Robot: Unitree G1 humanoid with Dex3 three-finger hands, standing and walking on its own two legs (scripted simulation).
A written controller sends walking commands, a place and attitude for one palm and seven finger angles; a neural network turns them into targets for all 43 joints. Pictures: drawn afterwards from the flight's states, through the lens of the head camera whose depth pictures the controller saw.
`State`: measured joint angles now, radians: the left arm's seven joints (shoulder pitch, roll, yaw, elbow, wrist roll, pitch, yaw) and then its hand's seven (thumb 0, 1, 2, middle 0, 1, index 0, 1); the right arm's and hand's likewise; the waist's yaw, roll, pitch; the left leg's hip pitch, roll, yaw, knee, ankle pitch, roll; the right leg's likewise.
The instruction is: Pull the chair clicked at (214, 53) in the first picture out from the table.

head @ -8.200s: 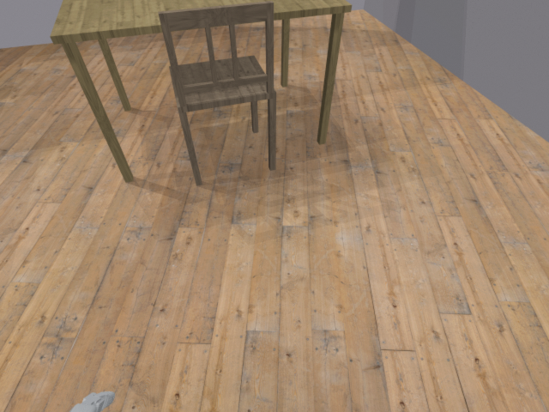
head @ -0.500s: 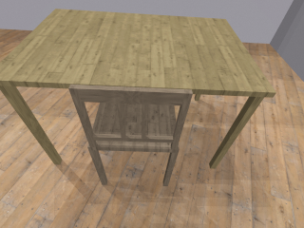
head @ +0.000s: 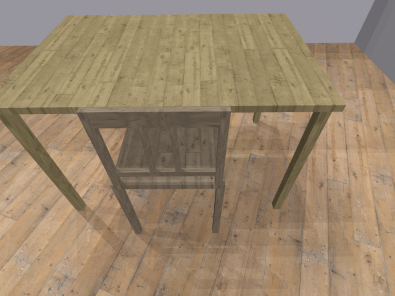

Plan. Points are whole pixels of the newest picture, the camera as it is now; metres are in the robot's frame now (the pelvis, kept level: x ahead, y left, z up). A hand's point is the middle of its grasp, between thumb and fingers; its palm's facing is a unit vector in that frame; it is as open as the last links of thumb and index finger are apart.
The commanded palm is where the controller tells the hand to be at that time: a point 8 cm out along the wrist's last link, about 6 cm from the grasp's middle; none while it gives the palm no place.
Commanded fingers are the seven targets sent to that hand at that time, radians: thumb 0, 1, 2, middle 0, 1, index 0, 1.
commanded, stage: come to a stop and stand still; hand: left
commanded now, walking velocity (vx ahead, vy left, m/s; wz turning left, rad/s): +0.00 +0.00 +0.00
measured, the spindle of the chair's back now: (147, 150) +0.55 +0.19 -0.11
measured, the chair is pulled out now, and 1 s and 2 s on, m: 0.00 0.00 0.00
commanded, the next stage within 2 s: look again from close up in 0.30 s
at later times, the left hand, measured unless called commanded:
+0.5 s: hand out of the picture +0.00 +0.15 -0.17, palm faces +0.03 -0.98 -0.19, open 7.4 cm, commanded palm none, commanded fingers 0.00 0.90 0.90 -0.20 -0.30 -0.20 -0.30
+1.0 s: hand out of the picture +0.01 +0.14 -0.17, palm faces +0.04 -0.98 -0.18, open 7.4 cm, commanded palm none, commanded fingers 0.00 0.90 0.90 -0.20 -0.30 -0.20 -0.30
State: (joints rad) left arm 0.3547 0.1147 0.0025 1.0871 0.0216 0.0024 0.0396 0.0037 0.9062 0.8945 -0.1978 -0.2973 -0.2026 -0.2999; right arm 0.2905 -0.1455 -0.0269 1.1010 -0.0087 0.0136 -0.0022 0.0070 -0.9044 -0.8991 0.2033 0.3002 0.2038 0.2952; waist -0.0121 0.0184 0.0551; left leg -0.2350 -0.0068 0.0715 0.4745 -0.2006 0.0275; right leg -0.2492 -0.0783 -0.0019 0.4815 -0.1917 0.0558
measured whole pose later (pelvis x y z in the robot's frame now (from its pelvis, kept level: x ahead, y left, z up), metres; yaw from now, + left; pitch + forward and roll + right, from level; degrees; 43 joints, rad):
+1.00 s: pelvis +0.02 -0.02 +0.00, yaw +0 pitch -1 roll +0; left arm 0.31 0.11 0.02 1.10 0.02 -0.01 0.04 0.00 0.91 0.89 -0.20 -0.30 -0.20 -0.30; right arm 0.27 -0.13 -0.02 1.13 -0.01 0.00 -0.01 0.01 -0.91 -0.90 0.20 0.30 0.20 0.30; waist -0.01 0.01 0.05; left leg -0.21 0.02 0.06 0.44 -0.20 0.00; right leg -0.23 -0.05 -0.02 0.46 -0.20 0.03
